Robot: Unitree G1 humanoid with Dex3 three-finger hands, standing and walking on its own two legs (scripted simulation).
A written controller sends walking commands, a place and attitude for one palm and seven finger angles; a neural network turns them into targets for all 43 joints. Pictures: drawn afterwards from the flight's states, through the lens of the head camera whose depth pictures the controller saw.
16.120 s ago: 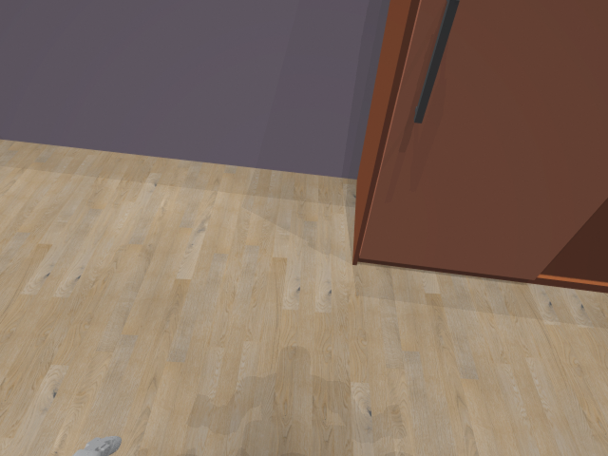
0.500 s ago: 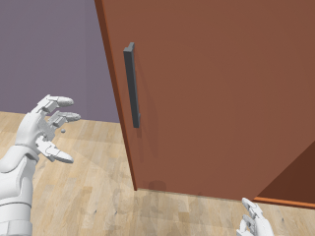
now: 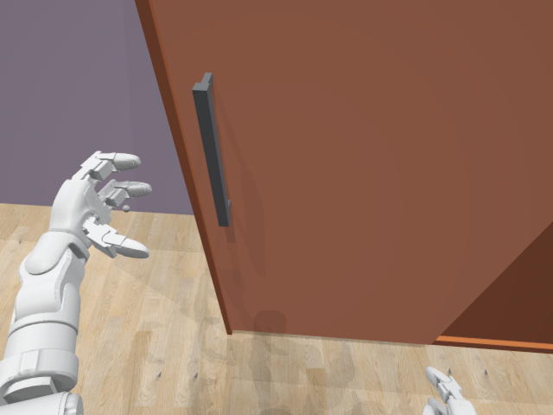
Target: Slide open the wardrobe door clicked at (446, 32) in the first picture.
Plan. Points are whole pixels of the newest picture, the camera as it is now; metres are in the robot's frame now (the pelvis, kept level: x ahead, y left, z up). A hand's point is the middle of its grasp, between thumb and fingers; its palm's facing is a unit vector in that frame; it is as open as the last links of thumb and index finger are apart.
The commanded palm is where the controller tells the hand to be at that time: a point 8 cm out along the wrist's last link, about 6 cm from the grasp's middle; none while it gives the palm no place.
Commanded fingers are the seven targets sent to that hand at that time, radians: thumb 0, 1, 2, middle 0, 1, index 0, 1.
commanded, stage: move the hooked fingers beside the handle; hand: left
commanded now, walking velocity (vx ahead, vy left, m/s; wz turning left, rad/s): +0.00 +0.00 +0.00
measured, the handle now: (217, 160) +0.49 +0.13 +0.11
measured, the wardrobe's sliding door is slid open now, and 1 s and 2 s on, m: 0.00 0.00 0.00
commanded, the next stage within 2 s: feel for the door with the fingertips in 1.54 s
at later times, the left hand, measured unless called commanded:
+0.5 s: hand (158, 185) +0.40 +0.20 +0.13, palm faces -0.02 -1.00 +0.01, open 14.0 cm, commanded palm +0.39 +0.25 +0.12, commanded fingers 0.00 -0.50 0.30 -0.30 -1.20 -0.30 -1.20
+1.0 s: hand (167, 179) +0.43 +0.20 +0.12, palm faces -0.01 -1.00 +0.01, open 14.0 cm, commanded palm +0.41 +0.25 +0.12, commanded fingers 0.00 -0.50 0.30 -0.30 -1.20 -0.30 -1.20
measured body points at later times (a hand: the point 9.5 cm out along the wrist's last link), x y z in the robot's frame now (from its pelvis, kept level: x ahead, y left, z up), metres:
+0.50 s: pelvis +0.01 +0.00 +0.00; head +0.03 -0.01 +0.44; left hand +0.40 +0.26 +0.13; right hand +0.11 -0.26 -0.11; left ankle +0.05 +0.12 -0.73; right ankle -0.03 -0.11 -0.73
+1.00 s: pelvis +0.01 +0.00 -0.01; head +0.04 +0.00 +0.44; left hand +0.42 +0.25 +0.12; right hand +0.08 -0.27 -0.12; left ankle +0.05 +0.12 -0.73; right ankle -0.03 -0.11 -0.73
